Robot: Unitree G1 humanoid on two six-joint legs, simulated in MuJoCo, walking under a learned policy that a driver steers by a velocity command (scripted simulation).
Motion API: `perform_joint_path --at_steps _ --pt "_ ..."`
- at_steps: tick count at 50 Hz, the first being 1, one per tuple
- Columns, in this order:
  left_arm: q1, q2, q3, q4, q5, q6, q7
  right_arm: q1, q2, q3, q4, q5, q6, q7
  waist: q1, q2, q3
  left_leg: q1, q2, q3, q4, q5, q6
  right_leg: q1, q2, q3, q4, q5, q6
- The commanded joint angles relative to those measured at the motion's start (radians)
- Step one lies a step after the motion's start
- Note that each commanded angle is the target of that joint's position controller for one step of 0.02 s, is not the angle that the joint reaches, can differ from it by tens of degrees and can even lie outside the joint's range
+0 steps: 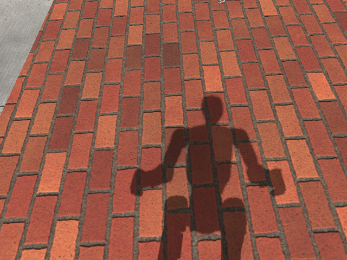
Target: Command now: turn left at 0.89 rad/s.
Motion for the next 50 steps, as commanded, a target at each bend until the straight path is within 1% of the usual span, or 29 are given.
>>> perform_joint_path --at_steps 1,5,7,10,16,17,19,21,22,23,24,25,26,27,28,29,30,32,33,37,40,43,44,45,46,47,48,49,50 --pt "-0.086 0.112 0.02 -0.093 -0.001 -0.019 0.028 0.013 -0.072 -0.019 -0.063 0.006 -0.004 0.007 -0.005 -0.16 -0.023 -0.151 0.085 0.051 0.136 0.079 -0.038 0.112 -0.255 0.148 -0.167 0.258 -0.136" --pt "0.011 0.155 0.035 -0.065 0.003 0.001 0.029 -0.071 -0.036 0.005 -0.117 0.006 -0.008 0.025 0.055 -0.153 -0.053 -0.194 0.127 0.089 0.006 0.073 -0.065 0.257 -0.316 0.098 -0.157 0.393 -0.182" --pt "0.067 0.189 0.05 -0.051 -0.013 -0.005 0.018 -0.094 -0.039 0.01 -0.132 0.009 -0.008 0.038 0.088 -0.147 -0.083 -0.217 0.155 0.102 -0.021 0.076 -0.055 0.309 -0.365 0.13 -0.234 0.029 -0.186" --pt "0.078 0.213 0.059 -0.044 -0.026 -0.031 0.006 -0.129 -0.055 0.007 -0.151 0.016 -0.015 0.053 0.092 -0.149 -0.038 -0.295 0.173 0.101 -0.05 0.089 -0.017 0.352 -0.414 0.163 -0.315 -0.271 -0.159" --pt "0.172 0.203 0.06 0.025 -0.026 -0.067 -0.017 -0.199 0.032 0.045 -0.162 0.018 -0.057 0.067 0.108 -0.108 0.047 -0.269 0.163 0.108 -0.204 0.109 0.058 0.369 -0.41 0.03 -0.36 -0.206 -0.137" --pt "0.22 0.144 0.031 0.055 0.033 -0.068 -0.038 -0.236 0.024 0.048 -0.153 -0.106 -0.022 0.106 0.123 -0.119 0.043 -0.18 0.108 0.168 -0.286 0.11 0.08 0.311 -0.377 -0.066 -0.347 -0.214 -0.093" --pt "0.234 0.148 0.022 0.088 0.028 -0.061 -0.04 -0.271 0.037 0.054 -0.159 -0.091 -0.024 0.135 0.123 -0.188 0.071 0.002 0.069 0.211 -0.401 0.073 0.114 0.177 -0.343 -0.114 -0.346 -0.145 -0.073" --pt "0.224 0.203 0.027 0.119 0.009 -0.049 -0.038 -0.206 0.024 0.051 -0.135 -0.083 -0.042 0.132 0.06 -0.202 0.064 0.159 0.037 0.252 -0.476 0.047 0.153 0.13 -0.36 -0.099 -0.295 0.114 -0.094" --pt "0.189 0.223 0.028 0.126 -0.006 -0.046 -0.038 -0.072 0.012 0.043 -0.086 -0.085 -0.054 0.116 -0.034 -0.164 0.024 0.332 0.012 0.264 -0.554 0.083 0.175 0.079 -0.337 -0.133 -0.157 0.349 -0.096" --pt "0.17 0.203 0.018 0.125 -0.016 -0.051 -0.043 0.151 -0.024 0.022 0.003 -0.093 -0.066 0.093 -0.15 -0.069 -0.093 0.639 -0.021 0.259 -0.591 0.128 0.187 -0.042 -0.27 -0.179 0.104 0.498 -0.086" --pt "0.113 0.124 -0.011 0.078 -0.008 -0.056 -0.056 0.384 -0.116 0.001 0.051 -0.109 -0.074 0.063 -0.266 0.124 -0.249 0.945 0.227 -0.026 -0.673 -0.171 0.19 -0.299 -0.173 -0.164 0.491 0.02 -0.064" --pt "0.052 0.049 -0.022 0.0 -0.018 -0.063 -0.059 0.372 -0.259 -0.018 0.031 -0.102 -0.086 0.042 -0.241 0.316 -0.24 0.946 0.449 -0.423 -0.864 -0.477 0.188 -0.599 -0.012 0.017 0.774 -0.339 -0.052" --pt "0.029 0.115 -0.002 0.006 -0.022 -0.058 -0.052 0.272 -0.203 -0.005 0.013 -0.095 -0.085 0.026 -0.207 0.096 -0.144 0.789 0.474 -0.403 -0.878 -0.384 0.17 -0.648 -0.035 0.167 0.854 -0.184 -0.061" --pt "0.064 0.121 0.005 0.025 -0.029 -0.058 -0.057 0.201 -0.117 0.025 0.029 -0.084 -0.084 0.027 -0.126 0.06 -0.054 0.687 0.42 -0.237 -0.851 -0.246 0.147 -0.618 -0.088 0.153 0.838 -0.092 -0.059" --pt "0.137 0.107 0.005 0.07 -0.029 -0.052 -0.064 0.138 -0.051 0.044 0.035 -0.072 -0.09 0.034 -0.057 0.052 -0.017 0.617 0.358 -0.102 -0.862 -0.079 0.127 -0.564 -0.122 0.119 0.797 -0.03 -0.038" --pt "0.181 0.093 0.003 0.099 -0.01 -0.036 -0.072 0.084 -0.028 0.052 0.033 -0.056 -0.099 0.034 -0.015 0.098 -0.019 0.562 0.321 -0.033 -0.897 -0.065 0.116 -0.527 -0.144 0.086 0.787 -0.001 -0.015" --pt "0.204 0.085 0.002 0.121 0.0 -0.021 -0.082 0.078 -0.001 0.06 0.04 -0.053 -0.111 0.033 -0.002 0.127 -0.007 0.507 0.299 0.027 -0.921 -0.017 0.111 -0.485 -0.161 0.074 0.805 0.034 -0.001" --pt "0.153 0.065 0.003 0.126 -0.011 -0.003 -0.099 0.121 0.039 0.068 0.082 -0.052 -0.136 0.04 0.0 0.064 0.064 0.483 0.261 0.154 -0.94 0.156 0.079 -0.535 -0.162 0.069 0.85 0.114 -0.003" --pt "0.122 0.04 -0.005 0.106 -0.012 0.001 -0.105 0.131 0.015 0.06 0.094 -0.05 -0.145 0.041 0.008 0.091 0.071 0.477 0.281 0.166 -0.97 0.158 0.087 -0.564 -0.162 0.06 0.842 0.153 0.0" --pt "-0.041 0.031 -0.017 0.053 -0.013 0.001 -0.114 0.195 0.053 0.066 0.159 -0.059 -0.164 0.035 0.007 0.038 0.151 0.505 0.261 0.319 -1.007 0.38 0.107 -0.651 -0.149 0.001 0.717 0.257 -0.027" --pt "-0.147 0.027 -0.034 0.003 -0.006 -0.004 -0.127 0.223 0.026 0.065 0.198 -0.059 -0.159 0.016 0.008 -0.002 0.17 0.574 0.246 0.416 -1.01 0.652 0.092 -0.598 -0.126 -0.102 0.508 0.254 -0.073" --pt "-0.116 0.035 -0.043 -0.01 -0.019 0.003 -0.119 0.218 -0.058 0.056 0.203 -0.057 -0.15 -0.006 0.058 0.04 0.084 0.659 0.268 0.472 -0.839 1.436 0.069 -0.378 -0.018 -0.211 0.387 0.2 -0.138" --pt "-0.048 0.063 -0.037 0.003 -0.019 0.006 -0.111 0.205 -0.094 0.046 0.2 -0.063 -0.134 -0.016 0.105 0.07 0.035 0.706 0.294 0.462 -0.729 1.596 0.068 -0.306 0.011 -0.216 0.366 0.138 -0.16" --pt "0.106 0.104 -0.019 0.043 -0.02 0.006 -0.099 0.164 -0.124 0.035 0.191 -0.072 -0.115 -0.019 0.189 0.09 -0.047 0.7 0.308 0.448 -0.548 1.652 0.082 -0.151 0.037 -0.202 0.369 0.081 -0.18" --pt "0.301 0.164 0.009 0.101 -0.022 0.005 -0.087 0.114 -0.147 0.026 0.168 -0.077 -0.098 -0.016 0.275 0.081 -0.148 0.636 0.315 0.416 -0.298 1.591 0.111 0.061 0.061 -0.16 0.349 -0.004 -0.207" --pt "0.451 0.212 0.041 0.153 -0.019 -0.003 -0.065 0.085 -0.138 0.025 0.16 -0.071 -0.093 0.001 0.325 0.007 -0.197 0.472 0.257 0.405 0.047 1.245 0.123 0.3 0.07 -0.067 0.23 -0.023 -0.233" --pt "0.336 0.259 0.06 0.156 -0.034 0.005 -0.045 0.04 0.018 0.065 0.129 -0.071 -0.108 0.029 0.214 -0.262 -0.056 0.118 0.043 0.368 0.411 0.122 0.102 0.337 -0.054 0.18 0.167 -0.071 -0.268" --pt "0.266 0.35 0.076 0.112 -0.002 0.014 -0.05 0.078 0.033 0.077 0.0 -0.049 -0.138 0.035 0.098 -0.351 -0.183 -0.266 -0.061 0.155 0.646 -0.079 0.053 0.579 -0.222 0.737 -0.013 -0.104 -0.477" --pt "0.272 0.314 0.077 0.095 -0.006 0.008 -0.044 0.018 -0.013 0.083 -0.01 -0.065 -0.168 0.033 0.13 -0.127 -0.196 -0.337 0.011 0.025 0.592 -0.016 0.074 0.567 -0.282 0.855 -0.167 -0.243 -0.452"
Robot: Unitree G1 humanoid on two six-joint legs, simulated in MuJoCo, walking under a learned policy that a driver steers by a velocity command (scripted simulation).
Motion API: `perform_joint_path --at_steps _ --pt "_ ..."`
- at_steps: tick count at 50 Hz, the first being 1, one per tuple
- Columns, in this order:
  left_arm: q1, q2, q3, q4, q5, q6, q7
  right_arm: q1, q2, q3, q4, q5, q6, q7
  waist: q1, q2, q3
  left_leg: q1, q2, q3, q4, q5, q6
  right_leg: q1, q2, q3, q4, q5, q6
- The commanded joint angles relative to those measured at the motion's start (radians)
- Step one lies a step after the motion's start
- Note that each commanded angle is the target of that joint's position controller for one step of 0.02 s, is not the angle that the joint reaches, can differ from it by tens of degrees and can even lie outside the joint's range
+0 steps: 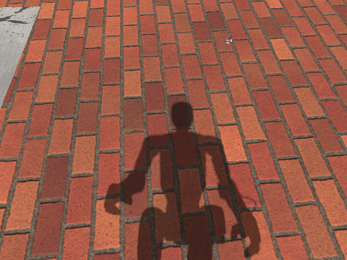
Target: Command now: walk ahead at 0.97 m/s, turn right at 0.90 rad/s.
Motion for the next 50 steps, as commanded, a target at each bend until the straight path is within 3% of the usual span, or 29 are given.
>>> perform_joint_path --at_steps 1,3,5,8,12,14,16,18,19,20,21,22,23,24,25,27,31,32,35,37,39,40,41,42,43,44,45,46,50 --pt "0.262 0.213 0.075 0.032 0.01 0.002 0.033 -0.168 -0.164 -0.013 -0.237 0.004 -0.09 0.011 0.054 0.053 -0.092 -0.834 -0.013 -0.247 0.308 -0.007 0.025 0.699 -0.362 0.932 -0.584 -0.164 -0.239" --pt "0.21 0.145 0.048 0.04 0.007 -0.031 0.038 -0.192 -0.148 -0.004 -0.224 -0.031 -0.069 0.005 -0.032 0.157 0.038 -0.701 0.048 -0.24 0.146 0.013 0.009 0.423 -0.263 0.736 -0.556 0.117 -0.16" --pt "0.163 0.131 0.036 0.027 -0.005 -0.057 0.043 -0.157 -0.126 0.007 -0.216 -0.05 -0.021 0.013 -0.082 0.125 0.029 -0.631 0.084 -0.221 0.042 -0.003 -0.032 0.279 -0.196 0.633 -0.608 0.062 -0.152" --pt "0.202 0.148 0.04 0.026 -0.007 -0.083 0.04 -0.367 -0.11 0.024 -0.307 -0.03 -0.01 0.027 -0.026 0.093 0.095 -0.586 0.086 -0.149 -0.261 0.15 -0.065 0.136 -0.132 0.554 -0.655 0.228 -0.13" --pt "0.288 0.159 0.051 0.057 -0.02 -0.081 0.028 -0.496 -0.082 0.04 -0.359 0.0 -0.018 0.032 0.075 -0.002 0.035 -0.495 0.005 -0.106 -0.578 0.445 -0.032 0.272 -0.109 0.526 -0.597 0.599 -0.042" --pt "0.279 0.179 0.058 0.059 -0.017 -0.079 0.033 -0.495 -0.106 0.034 -0.371 0.007 -0.024 0.028 0.072 -0.028 -0.003 -0.426 -0.024 -0.124 -0.675 0.453 -0.008 0.359 -0.131 0.539 -0.547 0.708 -0.012" --pt "0.238 0.214 0.066 0.051 -0.015 -0.082 0.038 -0.367 -0.167 0.008 -0.338 0.01 -0.028 0.011 0.004 -0.037 -0.106 -0.209 -0.081 -0.141 -0.725 0.371 0.01 0.408 -0.124 0.546 -0.384 0.951 0.038" --pt "0.115 0.256 0.074 0.025 0.002 -0.094 0.029 0.01 -0.274 -0.044 -0.243 0.021 -0.034 -0.022 -0.224 -0.045 -0.28 0.182 -0.033 -0.173 -0.701 0.212 0.028 0.299 -0.095 0.53 0.028 0.913 0.073" --pt "0.099 0.107 0.037 -0.002 0.008 -0.104 0.03 0.208 -0.331 -0.069 -0.2 -0.01 -0.039 -0.043 -0.264 0.104 -0.38 0.404 0.18 -0.385 -0.705 -0.125 0.052 0.12 -0.029 0.457 0.378 0.345 0.074" --pt "0.261 -0.019 -0.007 -0.064 -0.052 -0.094 0.031 0.095 -0.39 -0.079 -0.219 -0.048 -0.039 -0.031 -0.091 0.448 -0.493 0.519 0.47 -0.984 -0.942 -0.353 0.154 -0.145 0.044 0.337 0.621 -0.195 0.107" --pt "0.211 0.079 -0.008 -0.029 -0.013 -0.076 0.042 -0.039 -0.288 -0.079 -0.241 -0.03 -0.029 -0.019 -0.094 0.273 -0.36 0.362 0.396 -1.013 -1.008 -0.57 0.175 -0.233 -0.059 0.303 0.644 -0.052 0.088" --pt "0.142 0.113 0.002 -0.025 0.009 -0.065 0.03 -0.102 -0.198 -0.057 -0.241 -0.019 -0.027 -0.013 -0.086 0.153 -0.232 0.216 0.341 -0.819 -1.001 -0.461 0.17 -0.224 -0.105 0.274 0.595 0.04 0.094" --pt "0.103 0.108 0.001 -0.027 0.023 -0.058 0.017 -0.098 -0.158 -0.049 -0.211 -0.021 -0.028 -0.006 -0.08 0.056 -0.158 0.104 0.299 -0.685 -1.0 -0.281 0.169 -0.201 -0.132 0.26 0.558 0.065 0.099" --pt "0.023 0.089 -0.004 -0.043 0.044 -0.056 0.002 -0.019 -0.135 -0.039 -0.163 -0.02 -0.034 0.0 -0.103 0.036 -0.088 0.02 0.241 -0.533 -0.99 -0.07 0.145 -0.176 -0.158 0.269 0.515 0.06 0.096" --pt "0.058 0.042 -0.018 -0.065 0.039 -0.047 -0.012 -0.01 -0.127 -0.035 -0.128 -0.017 -0.041 0.0 -0.054 0.092 -0.09 -0.021 0.239 -0.521 -1.022 -0.113 0.158 -0.178 -0.158 0.272 0.503 0.054 0.103" --pt "0.022 0.016 -0.035 -0.091 0.042 -0.034 -0.023 0.0 -0.118 -0.032 -0.089 0.0 -0.067 0.014 -0.032 0.101 -0.041 -0.083 0.24 -0.471 -1.079 -0.063 0.171 -0.215 -0.179 0.304 0.463 0.047 0.112" --pt "-0.157 0.035 -0.056 -0.184 0.041 -0.038 -0.035 0.019 -0.164 -0.037 -0.048 0.012 -0.088 0.021 -0.012 0.087 0.071 -0.167 0.209 -0.283 -1.19 0.101 0.182 -0.266 -0.182 0.295 0.198 0.191 0.136" --pt "-0.222 0.047 -0.06 -0.195 0.042 -0.044 -0.043 0.044 -0.143 -0.031 -0.033 0.021 -0.085 0.025 -0.029 0.047 0.094 -0.188 0.15 -0.203 -1.213 0.226 0.166 -0.213 -0.169 0.2 0.091 0.24 0.139" --pt "-0.276 0.022 -0.081 -0.206 0.036 -0.061 -0.057 0.083 -0.222 -0.046 -0.014 0.034 -0.085 0.031 -0.033 0.062 0.086 -0.237 0.165 -0.185 -1.268 0.507 0.177 0.057 -0.161 0.085 -0.097 0.33 0.129" --pt "-0.235 0.062 -0.066 -0.187 0.039 -0.066 -0.035 0.103 -0.279 -0.058 0.006 0.032 -0.079 0.029 0.0 0.081 0.02 -0.091 0.177 -0.159 -1.125 0.873 0.164 0.149 -0.12 0.087 -0.164 0.243 0.118" --pt "0.074 0.127 -0.029 -0.091 0.049 -0.074 0.0 0.102 -0.313 -0.064 0.018 0.031 -0.065 0.019 0.154 0.105 -0.17 -0.114 0.144 -0.136 -0.697 1.021 0.136 0.514 -0.071 0.095 -0.222 0.156 0.107" --pt "0.235 0.198 0.002 -0.049 0.067 -0.076 0.025 0.098 -0.263 -0.051 0.002 0.033 -0.066 0.021 0.219 0.07 -0.274 -0.324 0.085 -0.125 -0.389 0.742 0.125 0.774 -0.218 0.229 -0.212 0.021 0.102" --pt "0.285 0.281 0.024 -0.049 0.097 -0.086 0.042 0.192 -0.066 -0.015 -0.042 0.051 -0.066 0.026 0.12 -0.215 -0.432 -0.611 -0.029 -0.152 0.009 -0.126 0.117 1.001 -0.556 0.689 -0.309 -0.328 0.062" --pt "0.284 0.265 0.027 -0.061 0.066 -0.074 0.043 0.146 -0.139 -0.031 -0.068 0.068 -0.056 0.021 0.139 -0.186 -0.491 -0.673 -0.042 -0.226 0.153 -0.09 0.138 0.905 -0.61 0.939 -0.496 -0.412 0.046" --pt "0.191 0.184 0.012 -0.043 0.052 -0.075 0.043 0.041 -0.172 -0.045 -0.081 0.06 -0.046 0.019 0.095 -0.09 -0.277 -0.742 0.013 -0.223 0.14 0.037 0.142 0.759 -0.537 0.765 -0.507 -0.345 0.06" --pt "0.132 0.119 0.001 -0.036 0.044 -0.084 0.04 0.009 -0.142 -0.036 -0.078 0.05 -0.042 0.027 0.062 -0.063 -0.147 -0.741 0.047 -0.206 0.083 0.097 0.133 0.621 -0.495 0.613 -0.519 -0.173 0.065" --pt "0.099 0.085 -0.005 -0.027 0.044 -0.089 0.039 0.006 -0.125 -0.037 -0.06 0.042 -0.029 0.035 0.027 -0.042 -0.098 -0.703 0.067 -0.207 0.054 0.112 0.124 0.538 -0.443 0.494 -0.546 -0.044 0.089" --pt "0.098 0.072 -0.008 -0.017 0.033 -0.096 0.043 0.041 -0.105 -0.036 -0.058 0.029 -0.011 0.043 -0.014 -0.102 -0.092 -0.663 0.079 -0.203 0.044 0.111 0.109 0.471 -0.439 0.429 -0.566 0.005 0.083" --pt "0.136 0.012 -0.017 0.049 0.004 -0.133 0.035 -0.116 -0.058 -0.031 -0.119 0.011 0.039 0.068 -0.044 -0.061 0.023 -0.757 0.122 -0.177 -0.014 0.184 0.091 0.414 -0.409 0.183 -0.655 0.241 0.109"
Over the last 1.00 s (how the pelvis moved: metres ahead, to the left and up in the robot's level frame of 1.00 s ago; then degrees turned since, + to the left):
0.47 0.17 -0.05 -6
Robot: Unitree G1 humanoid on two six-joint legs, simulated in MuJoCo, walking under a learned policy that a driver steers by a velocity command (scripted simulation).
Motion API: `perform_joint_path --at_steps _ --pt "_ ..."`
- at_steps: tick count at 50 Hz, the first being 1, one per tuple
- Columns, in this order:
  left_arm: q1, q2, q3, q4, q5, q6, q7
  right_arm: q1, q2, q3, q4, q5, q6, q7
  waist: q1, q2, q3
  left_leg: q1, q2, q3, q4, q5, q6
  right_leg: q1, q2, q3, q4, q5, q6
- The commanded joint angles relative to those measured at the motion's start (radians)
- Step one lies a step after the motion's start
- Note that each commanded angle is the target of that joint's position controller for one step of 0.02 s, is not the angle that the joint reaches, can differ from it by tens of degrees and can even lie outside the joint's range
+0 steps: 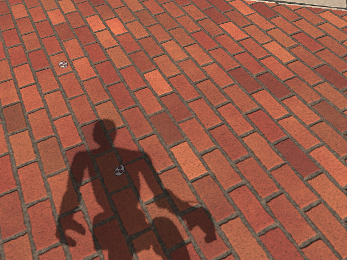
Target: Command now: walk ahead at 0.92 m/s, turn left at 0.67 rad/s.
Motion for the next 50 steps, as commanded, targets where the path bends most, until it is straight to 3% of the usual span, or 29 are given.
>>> perform_joint_path --at_steps 1,2,4,6,7,8,9,10,11,12,13,14,15,16,17,18,21,23,26,29,30,31,32,33,34,35,37,40,50 --pt "-0.022 -0.009 -0.004 -0.025 -0.015 -0.04 0.001 -0.074 0.029 0.011 -0.085 -0.013 0.017 0.018 -0.021 -0.099 0.101 -0.167 0.039 -0.012 -0.045 0.096 -0.01 0.019 -0.195 0.079 -0.274 0.39 -0.047" --pt "-0.034 0.02 -0.003 -0.027 -0.01 -0.047 0.001 -0.099 0.059 0.026 -0.126 -0.017 0.009 0.023 -0.049 -0.153 0.115 -0.122 0.038 0.001 -0.157 0.157 -0.01 -0.034 -0.212 0.041 -0.261 0.559 -0.064" --pt "-0.059 0.026 -0.005 -0.016 -0.018 -0.056 0.004 -0.165 0.055 0.041 -0.137 -0.021 -0.013 0.037 -0.054 -0.086 0.145 0.045 -0.028 0.08 -0.47 0.305 -0.006 -0.098 -0.152 -0.066 -0.258 0.703 -0.048" --pt "-0.015 0.106 0.008 0.002 -0.029 -0.061 0.014 -0.126 0.044 0.044 -0.104 -0.028 -0.027 0.046 -0.06 -0.079 0.093 0.24 -0.125 0.149 -0.601 0.402 0.008 -0.064 -0.165 -0.065 -0.195 0.872 -0.053" --pt "-0.021 0.242 0.045 -0.026 -0.062 -0.038 0.036 -0.115 0.009 0.024 -0.134 0.039 -0.049 0.036 -0.078 -0.123 -0.002 0.297 -0.153 0.1 -0.574 0.325 0.005 0.034 -0.205 -0.011 -0.117 1.057 -0.052" --pt "-0.06 0.271 0.054 -0.028 -0.063 -0.016 0.048 -0.051 -0.046 0.009 -0.125 0.042 -0.053 0.032 -0.137 -0.134 -0.048 0.319 -0.16 0.072 -0.609 0.286 0.024 0.117 -0.217 -0.003 -0.01 1.126 -0.036" --pt "-0.076 0.263 0.054 -0.033 -0.051 0.006 0.051 0.058 -0.098 -0.013 -0.092 0.032 -0.052 0.024 -0.19 -0.116 -0.107 0.42 -0.169 0.059 -0.664 0.338 0.046 0.15 -0.204 -0.002 0.157 1.112 -0.02" --pt "-0.092 0.212 0.038 -0.039 -0.052 0.012 0.052 0.129 -0.136 -0.036 -0.08 0.017 -0.042 0.007 -0.254 -0.068 -0.142 0.597 -0.156 0.043 -0.779 0.523 0.075 0.067 -0.142 -0.033 0.415 1.097 0.019" --pt "0.062 0.084 0.005 -0.064 -0.006 0.002 0.037 0.116 -0.214 -0.032 -0.055 0.001 -0.037 -0.014 -0.111 0.238 -0.213 0.888 0.07 -0.196 -0.634 1.15 0.136 -0.235 -0.01 -0.012 0.839 -0.141 0.064" --pt "0.26 0.057 -0.026 -0.034 -0.049 -0.012 0.011 0.091 -0.207 -0.018 -0.109 -0.047 -0.05 -0.01 -0.055 0.244 -0.531 1.162 0.343 -0.655 -0.608 1.249 0.399 -0.437 0.088 0.255 1.188 -0.429 0.079" --pt "0.157 0.177 0.005 -0.025 -0.066 -0.009 0.003 0.049 -0.168 -0.021 -0.136 -0.031 -0.048 0.001 -0.117 0.014 -0.534 1.019 0.294 -0.574 -0.708 1.171 0.372 -0.4 0.037 0.335 1.159 -0.351 0.078" --pt "0.076 0.173 0.01 -0.062 -0.07 0.002 0.011 -0.033 -0.144 -0.015 -0.135 0.01 -0.052 0.002 -0.073 -0.02 -0.372 0.883 0.25 -0.467 -0.742 0.991 0.324 -0.449 -0.02 0.304 1.038 -0.301 0.067" --pt "-0.066 0.151 0.012 -0.07 -0.043 0.017 0.033 -0.089 -0.106 -0.003 -0.118 0.041 -0.048 0.002 -0.058 -0.173 -0.168 0.659 0.154 -0.376 -0.832 0.812 0.215 -0.437 -0.047 0.221 0.916 -0.248 0.061" --pt "-0.006 0.126 0.01 -0.066 -0.049 0.035 0.043 -0.121 -0.1 -0.001 -0.116 0.022 -0.055 -0.007 0.001 -0.077 -0.13 0.534 0.189 -0.369 -0.84 0.896 0.266 -0.396 -0.061 0.252 0.921 -0.201 0.083" --pt "0.028 0.134 0.012 -0.057 -0.039 0.054 0.048 -0.13 -0.099 -0.003 -0.114 0.008 -0.059 -0.005 0.017 -0.051 -0.113 0.414 0.173 -0.345 -0.871 0.926 0.264 -0.31 -0.073 0.254 0.893 -0.182 0.104" --pt "0.045 0.127 0.018 -0.049 -0.037 0.06 0.048 -0.133 -0.076 0.002 -0.108 0.005 -0.063 -0.002 0.027 -0.032 -0.107 0.361 0.143 -0.277 -0.885 0.895 0.26 -0.275 -0.081 0.259 0.83 -0.183 0.112" --pt "-0.013 0.049 0.003 -0.068 -0.035 0.062 0.057 -0.187 -0.075 0.001 -0.09 0.006 -0.052 -0.019 0.051 -0.032 -0.151 0.322 0.098 -0.173 -0.887 0.865 0.222 -0.251 -0.089 0.224 0.565 -0.108 0.121" --pt "-0.065 0.035 -0.001 -0.07 -0.029 0.066 0.058 -0.169 -0.076 -0.002 -0.075 0.004 -0.04 -0.031 0.022 -0.006 -0.186 0.325 0.068 -0.124 -0.882 0.853 0.191 -0.188 -0.072 0.207 0.443 0.027 0.119" --pt "-0.13 0.068 0.009 -0.073 -0.036 0.08 0.055 -0.176 -0.068 0.002 -0.054 -0.001 -0.024 -0.034 0.002 0.037 -0.168 0.305 0.068 -0.136 -0.906 0.56 0.17 -0.139 -0.062 0.212 0.329 0.125 0.111" --pt "-0.16 0.068 0.015 -0.074 -0.026 0.082 0.048 -0.19 -0.038 0.016 -0.033 0.008 -0.016 -0.032 0.016 0.055 -0.109 0.264 0.053 -0.164 -0.873 0.259 0.126 -0.061 -0.045 0.201 0.136 0.188 0.074" --pt "-0.163 0.071 0.016 -0.073 -0.013 0.079 0.045 -0.167 -0.017 0.024 -0.02 0.013 -0.017 -0.032 0.02 0.042 -0.091 0.251 0.025 -0.167 -0.848 0.156 0.084 -0.019 -0.047 0.205 0.04 0.258 0.052" --pt "-0.17 0.107 0.02 -0.083 0.0 0.074 0.046 -0.119 0.006 0.033 -0.008 0.002 -0.021 -0.032 -0.003 -0.018 -0.087 0.227 -0.019 -0.156 -0.802 0.043 0.03 0.03 -0.126 0.287 0.005 0.425 0.021" --pt "-0.207 0.168 0.033 -0.095 0.0 0.079 0.05 -0.012 0.003 0.027 0.012 -0.007 -0.026 -0.03 -0.082 -0.162 -0.086 0.189 -0.105 -0.092 -0.753 -0.157 -0.013 0.048 -0.209 0.354 0.027 0.508 -0.05" --pt "-0.228 0.112 0.023 -0.084 -0.004 0.083 0.044 -0.001 0.02 0.035 0.02 -0.002 -0.019 -0.036 -0.083 -0.22 -0.121 0.3 -0.105 -0.051 -0.756 -0.146 -0.041 -0.052 -0.219 0.365 -0.01 0.28 -0.089" --pt "-0.248 0.066 0.015 -0.086 -0.01 0.082 0.035 -0.068 -0.011 0.029 0.019 -0.004 -0.006 -0.043 -0.057 -0.17 -0.075 0.339 -0.101 -0.053 -0.776 -0.087 -0.051 -0.121 -0.155 0.338 -0.031 0.09 -0.054" --pt "-0.251 0.063 0.014 -0.08 -0.008 0.081 0.03 -0.11 -0.025 0.022 0.017 -0.002 0.008 -0.05 -0.04 -0.141 -0.039 0.329 -0.098 -0.06 -0.783 -0.064 -0.047 -0.143 -0.114 0.303 -0.03 0.027 -0.02" --pt "-0.234 0.075 0.015 -0.062 -0.009 0.07 0.028 -0.111 -0.031 0.02 0.026 -0.003 0.025 -0.058 -0.031 -0.127 -0.012 0.323 -0.085 -0.082 -0.798 -0.04 -0.039 -0.138 -0.09 0.279 -0.019 0.059 0.004" --pt "-0.204 0.066 0.014 -0.033 -0.017 0.062 0.034 -0.107 -0.028 0.018 0.049 0.004 0.018 -0.06 -0.019 -0.099 -0.035 0.335 -0.077 -0.087 -0.797 0.023 -0.041 -0.081 -0.079 0.262 0.015 0.179 0.0" --pt "-0.218 0.054 0.016 0.039 -0.025 0.072 0.033 -0.104 -0.02 0.012 0.13 0.011 0.024 -0.075 -0.013 -0.055 -0.042 0.385 -0.072 -0.084 -0.795 0.108 -0.057 -0.042 -0.057 0.243 0.029 0.276 -0.022"
Over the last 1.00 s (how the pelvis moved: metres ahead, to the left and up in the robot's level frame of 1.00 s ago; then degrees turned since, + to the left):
0.83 -0.24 0.05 -20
